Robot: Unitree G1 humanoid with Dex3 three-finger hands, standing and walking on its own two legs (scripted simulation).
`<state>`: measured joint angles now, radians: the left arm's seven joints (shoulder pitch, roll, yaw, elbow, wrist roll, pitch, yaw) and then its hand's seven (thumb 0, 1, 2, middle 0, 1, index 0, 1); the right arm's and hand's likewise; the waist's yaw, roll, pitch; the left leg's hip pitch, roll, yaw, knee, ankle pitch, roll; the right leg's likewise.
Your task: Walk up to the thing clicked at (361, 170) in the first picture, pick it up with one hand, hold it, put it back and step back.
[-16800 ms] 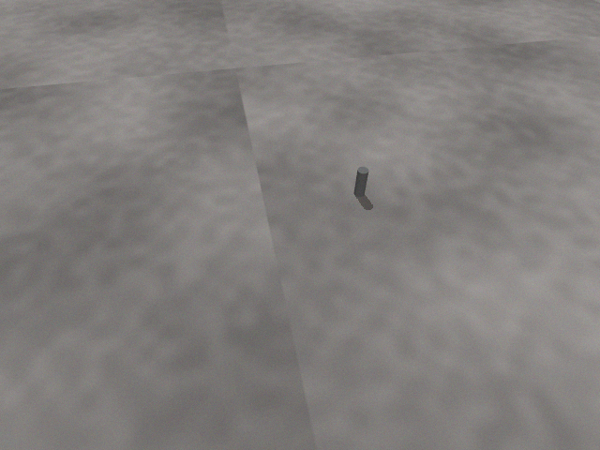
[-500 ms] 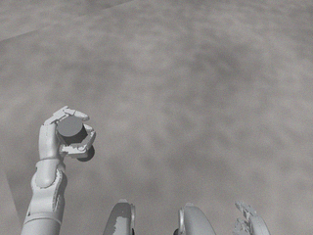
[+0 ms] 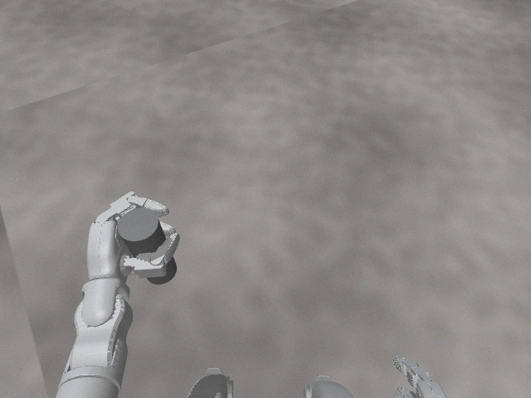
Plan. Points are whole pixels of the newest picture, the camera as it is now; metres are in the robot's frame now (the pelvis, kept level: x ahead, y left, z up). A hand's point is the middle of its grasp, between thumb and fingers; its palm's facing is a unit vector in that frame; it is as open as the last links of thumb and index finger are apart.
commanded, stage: lift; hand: left
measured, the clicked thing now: (151, 249) +0.34 +0.19 +0.00
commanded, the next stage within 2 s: hold in 0.40 s
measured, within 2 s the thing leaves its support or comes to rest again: neither
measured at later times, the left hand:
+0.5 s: hand (159, 226) +0.35 +0.17 +0.06, palm faces +0.16 -0.99 -0.02, open 7.1 cm
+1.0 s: hand (157, 225) +0.34 +0.16 +0.08, palm faces +0.16 -0.99 -0.02, open 7.1 cm
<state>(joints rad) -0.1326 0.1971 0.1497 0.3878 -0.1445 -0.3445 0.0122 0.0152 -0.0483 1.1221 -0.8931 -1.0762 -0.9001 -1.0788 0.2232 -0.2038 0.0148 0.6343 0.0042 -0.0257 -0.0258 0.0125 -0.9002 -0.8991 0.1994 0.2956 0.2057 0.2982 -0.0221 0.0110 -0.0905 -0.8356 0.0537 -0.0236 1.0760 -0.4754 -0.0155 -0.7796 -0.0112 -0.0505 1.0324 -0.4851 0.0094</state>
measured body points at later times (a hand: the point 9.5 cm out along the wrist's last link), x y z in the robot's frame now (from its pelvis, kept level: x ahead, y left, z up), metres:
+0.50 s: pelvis +0.01 -0.01 +0.02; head +0.07 +0.00 +0.47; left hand +0.34 +0.22 +0.06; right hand +0.15 -0.25 -0.09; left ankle +0.03 +0.13 -0.67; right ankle +0.01 -0.13 -0.67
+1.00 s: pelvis +0.01 -0.01 +0.03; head +0.05 +0.00 +0.48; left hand +0.33 +0.22 +0.08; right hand +0.15 -0.25 -0.08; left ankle +0.03 +0.13 -0.67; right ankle +0.01 -0.13 -0.67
